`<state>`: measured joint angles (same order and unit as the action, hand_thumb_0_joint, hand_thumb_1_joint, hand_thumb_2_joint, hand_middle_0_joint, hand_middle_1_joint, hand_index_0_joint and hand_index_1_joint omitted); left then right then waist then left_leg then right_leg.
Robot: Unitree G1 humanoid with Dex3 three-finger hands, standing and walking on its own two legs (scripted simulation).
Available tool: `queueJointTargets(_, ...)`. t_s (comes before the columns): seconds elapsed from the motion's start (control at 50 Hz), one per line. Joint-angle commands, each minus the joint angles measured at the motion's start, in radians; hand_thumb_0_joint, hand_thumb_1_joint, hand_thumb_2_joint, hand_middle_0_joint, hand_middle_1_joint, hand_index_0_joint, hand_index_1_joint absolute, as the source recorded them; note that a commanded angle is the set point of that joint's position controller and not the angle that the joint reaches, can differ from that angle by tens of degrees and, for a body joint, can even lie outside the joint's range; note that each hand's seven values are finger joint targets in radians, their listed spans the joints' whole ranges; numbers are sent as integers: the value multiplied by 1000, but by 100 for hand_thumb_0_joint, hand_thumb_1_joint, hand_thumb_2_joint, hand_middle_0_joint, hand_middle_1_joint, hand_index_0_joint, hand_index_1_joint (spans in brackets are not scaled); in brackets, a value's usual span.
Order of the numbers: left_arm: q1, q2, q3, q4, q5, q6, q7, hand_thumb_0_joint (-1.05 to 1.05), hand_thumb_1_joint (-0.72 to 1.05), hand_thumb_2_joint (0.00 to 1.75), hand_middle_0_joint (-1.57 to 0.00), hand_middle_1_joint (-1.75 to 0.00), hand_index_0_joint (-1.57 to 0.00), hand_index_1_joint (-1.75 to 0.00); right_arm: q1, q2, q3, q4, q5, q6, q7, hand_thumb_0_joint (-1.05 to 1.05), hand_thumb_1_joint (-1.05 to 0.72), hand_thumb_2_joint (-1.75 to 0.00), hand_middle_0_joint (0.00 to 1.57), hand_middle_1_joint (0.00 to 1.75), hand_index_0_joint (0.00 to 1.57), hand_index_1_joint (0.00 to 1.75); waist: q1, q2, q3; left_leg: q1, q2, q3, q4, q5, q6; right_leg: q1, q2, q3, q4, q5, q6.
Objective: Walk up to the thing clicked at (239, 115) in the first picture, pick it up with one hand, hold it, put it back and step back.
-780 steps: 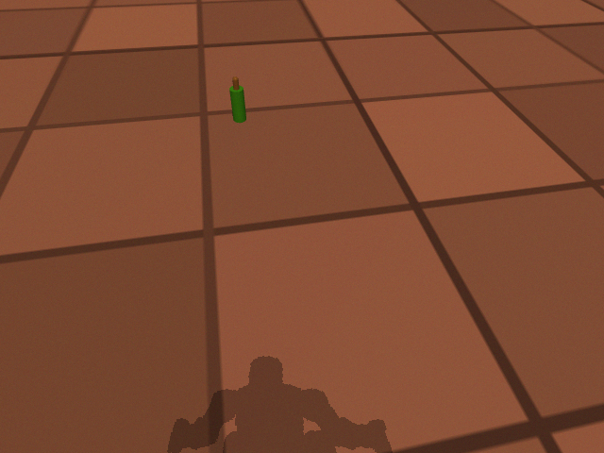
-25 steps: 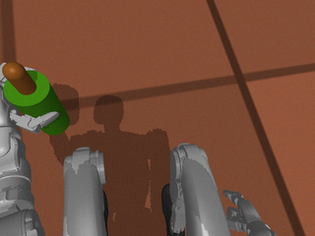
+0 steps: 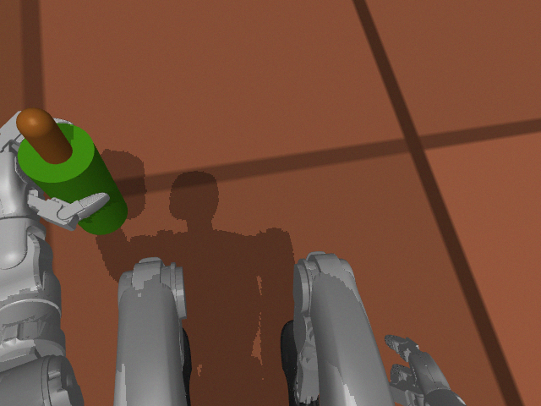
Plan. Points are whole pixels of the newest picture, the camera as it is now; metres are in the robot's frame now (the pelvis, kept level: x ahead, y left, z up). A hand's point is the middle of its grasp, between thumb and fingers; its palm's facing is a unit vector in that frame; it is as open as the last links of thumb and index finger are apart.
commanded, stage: lift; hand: left
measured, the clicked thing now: (76, 177) +0.43 +0.25 -0.03
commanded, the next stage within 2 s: none
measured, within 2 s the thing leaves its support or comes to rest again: neither
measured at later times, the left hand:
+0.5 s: hand (52, 164) +0.42 +0.25 +0.03, palm faces +0.17 -0.98 -0.05, open 11.2 cm
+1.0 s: hand out of the picture +0.39 +0.23 +0.19, palm faces +0.18 -0.98 -0.04, open 11.2 cm
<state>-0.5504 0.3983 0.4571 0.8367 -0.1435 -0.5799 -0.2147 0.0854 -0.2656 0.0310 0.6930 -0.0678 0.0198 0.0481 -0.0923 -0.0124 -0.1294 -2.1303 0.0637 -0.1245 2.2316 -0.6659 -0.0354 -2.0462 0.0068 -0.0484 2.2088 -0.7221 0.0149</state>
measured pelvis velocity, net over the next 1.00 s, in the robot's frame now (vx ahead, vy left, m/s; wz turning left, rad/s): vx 0.03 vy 0.00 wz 0.05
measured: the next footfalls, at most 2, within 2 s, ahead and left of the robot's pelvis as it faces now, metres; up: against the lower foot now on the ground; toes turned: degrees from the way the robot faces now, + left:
none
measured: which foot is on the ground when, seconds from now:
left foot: down 0.00-1.00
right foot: down 0.00-1.00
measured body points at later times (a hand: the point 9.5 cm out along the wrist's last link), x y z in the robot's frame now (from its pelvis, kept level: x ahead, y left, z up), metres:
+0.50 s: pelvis +0.00 +0.00 +0.04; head +0.19 +0.04 +0.44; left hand +0.40 +0.30 +0.03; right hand +0.14 -0.26 -0.09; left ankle +0.09 +0.14 -0.35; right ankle +0.09 -0.12 -0.35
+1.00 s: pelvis +0.03 +0.00 +0.17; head +0.18 +0.03 +0.59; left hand +0.37 +0.28 +0.19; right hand +0.21 -0.24 +0.05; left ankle +0.09 +0.14 -0.35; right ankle +0.09 -0.12 -0.35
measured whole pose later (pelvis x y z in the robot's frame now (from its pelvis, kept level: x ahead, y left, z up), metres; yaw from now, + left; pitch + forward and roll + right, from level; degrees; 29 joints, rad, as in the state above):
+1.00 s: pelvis +0.03 +0.00 +0.17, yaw +3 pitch +29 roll -4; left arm -0.19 0.27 0.24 0.28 -0.20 -0.31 -0.08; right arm 0.12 -0.23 0.00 0.62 0.03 -0.02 -0.03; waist -0.03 0.03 -0.19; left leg -1.58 0.07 -0.07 1.70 -0.63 -0.03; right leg -1.50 -0.01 -0.05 1.67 -0.67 0.01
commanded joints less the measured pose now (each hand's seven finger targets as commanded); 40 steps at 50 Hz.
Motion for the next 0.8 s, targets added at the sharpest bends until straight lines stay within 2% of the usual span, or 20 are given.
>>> queueJointTargets(0.0, -364, 253, 54, -294, -39, -105, 6, 0, 0, 127, -121, -139, -123, -140, 115, -198, -73, -58, -5, -16, -16, 0, -90, -90, 20, 30, 20, 30, 14, 189, -679, 512, -30, 78, -251, 142, 53, 310, 24, -33, -265, 203, -51)
queueJointTargets(0.06, -332, 240, 54, -261, -34, -95, 8, 0, -2, 127, -121, -139, -123, -140, 110, -194, -77, -62, -4, -16, -15, 0, -90, -90, 20, 30, 20, 30, 20, 169, -666, 497, -31, 83, -261, 118, 55, 322, 25, -25, -288, 178, -49)
queueJointTargets(0.08, -323, 216, 36, -235, -34, -93, 7, 0, -1, 119, -121, -140, -124, -139, 105, -194, -76, -64, -3, -16, -16, 0, -93, -91, 20, 30, 20, 30, 5, 163, -640, 487, -31, 82, -267, 98, 55, 312, 26, -30, -291, 161, -48)
queueJointTargets(0.12, -343, 263, 69, -285, -33, -102, 10, 0, -4, 121, -124, -142, -127, -142, 115, -200, -80, -60, -1, -18, -17, 0, -92, -90, 20, 30, 20, 30, 22, 170, -679, 506, -32, 80, -274, 98, 53, 323, 26, -31, -290, 160, -52)
queueJointTargets(0.16, -338, 273, 58, -320, -28, -99, 7, 0, -2, 121, -124, -142, -127, -141, 117, -197, -79, -68, 1, -13, -19, 0, -92, -90, 20, 30, 20, 30, 36, 196, -697, 538, -33, 81, -293, 105, 51, 329, 25, -31, -292, 160, -56)
queueJointTargets(0.26, -290, 220, 30, -312, -47, -73, -3, 0, -4, 122, -124, -143, -127, -142, 112, -199, -84, -78, 15, -20, -25, 0, -92, -90, 20, 30, 20, 30, 17, 192, -661, 557, -33, 72, -327, 94, 50, 319, 21, -35, -315, 157, -55)
queueJointTargets(0.3, -279, 252, 52, -372, -51, -69, 4, 0, -6, 122, -125, -144, -128, -143, 114, -195, -88, -81, 18, -22, -29, 0, -92, -90, 20, 30, 20, 30, 36, 184, -694, 575, -33, 76, -338, 99, 52, 352, 21, -24, -339, 156, -53)
queueJointTargets(0.38, -232, 196, 7, -405, -65, -30, 4, 0, -3, 122, -122, -142, -126, -141, 117, -191, -92, -96, 32, -26, -35, 0, -91, -90, 20, 30, 20, 30, 31, 180, -703, 621, -33, 70, -367, 137, 55, 366, 20, -23, -371, 191, -55)
queueJointTargets(0.42, -241, 207, 15, -462, -71, -24, 11, 0, -2, 122, -123, -142, -126, -141, 127, -187, -93, -93, 35, -30, -38, 0, -91, -90, 20, 30, 20, 30, 35, 178, -716, 626, -32, 72, -380, 148, 55, 409, 18, -17, -387, 206, -52)
queueJointTargets(0.46, -184, 160, -21, -436, -77, -1, 11, 0, -2, 123, -123, -142, -127, -141, 109, -184, -95, -110, 45, -35, -43, 0, -91, -90, 20, 30, 20, 30, 25, 138, -653, 601, -30, 72, -405, 93, 58, 406, 18, -7, -431, 154, -49)
queueJointTargets(0.5, -191, 203, 16, -532, -81, 2, 24, 0, -3, 123, -124, -143, -127, -142, 109, -179, -99, -119, 49, -37, -48, 0, -92, -90, 20, 30, 20, 30, 49, 159, -680, 622, -31, 73, -435, 78, 55, 441, 15, 0, -457, 135, -49)
queueJointTargets(0.54, -153, 180, -13, -574, -86, 21, 29, 0, -3, 123, -123, -143, -127, -142, 107, -174, -101, -127, 56, -39, -52, 0, -91, -90, 20, 30, 20, 30, 52, 162, -700, 664, -31, 74, -459, 94, 54, 474, 15, 8, -486, 146, -48)
queueJointTargets(0.56, -138, 189, 0, -606, -93, 31, 37, 0, -1, 123, -124, -142, -127, -141, 108, -175, -101, -134, 62, -41, -54, 0, -91, -90, 20, 30, 20, 30, 56, 145, -711, 678, -30, 70, -472, 109, 55, 491, 15, 8, -499, 160, -48)
queueJointTargets(0.6, -83, 124, -46, -598, -97, 56, 43, 0, -2, 124, -123, -143, -126, -142, 100, -170, -102, -139, 71, -45, -60, 0, -91, -90, 20, 30, 20, 30, 47, 146, -672, 712, -29, 62, -505, 112, 53, 485, 15, -1, -514, 172, -49)
queueJointTargets(0.64, -108, 168, -27, -700, -95, 66, 58, 0, 0, 124, -123, -143, -127, -142, 105, -167, -105, -142, 75, -49, -66, 0, -91, -90, 20, 30, 20, 30, 56, 148, -702, 749, -27, 65, -524, 132, 56, 541, 13, 8, -547, 195, -47)
queueJointTargets(0.66, -78, 139, -55, -711, -92, 76, 63, 0, -1, 124, -124, -143, -128, -142, 109, -162, -107, -144, 77, -51, -67, 0, -91, -90, 20, 30, 20, 30, 53, 156, -704, 779, -27, 65, -539, 151, 55, 556, 12, 6, -559, 213, -47)
queueJointTargets(0.7, -38, 137, -49, -739, -94, 95, 77, 0, 2, 125, -123, -142, -126, -141, 102, -158, -107, -150, 83, -51, -72, 0, -91, -90, 20, 30, 20, 30, 62, 154, -668, 813, -25, 59, -581, 135, 52, 568, 11, 9, -593, 199, -46)
queueJointTargets(0.72, -11, 85, -91, -709, -98, 110, 79, 0, 2, 125, -123, -143, -127, -142, 95, -156, -105, -154, 86, -54, -74, 0, -91, -90, 20, 30, 20, 30, 46, 143, -640, 821, -25, 53, -597, 128, 52, 572, 11, 7, -608, 197, -46)
queueJointTargets(0.76, -12, 114, -67, -773, -97, 118, 97, 0, 2, 125, -124, -143, -128, -142, 98, -152, -107, -157, 89, -58, -79, 0, -91, -90, 20, 30, 20, 30, 59, 134, -666, 855, -26, 56, -621, 151, 54, 628, 11, 11, -640, 220, -44)
queueJointTargets(0.78, 28, 77, -105, -765, -97, 128, 100, 0, 0, 124, -123, -143, -127, -142, 94, -148, -104, -160, 90, -59, -79, 0, -91, -90, 20, 30, 20, 30, 55, 142, -648, 888, -24, 52, -640, 171, 53, 636, 9, 7, -648, 237, -44)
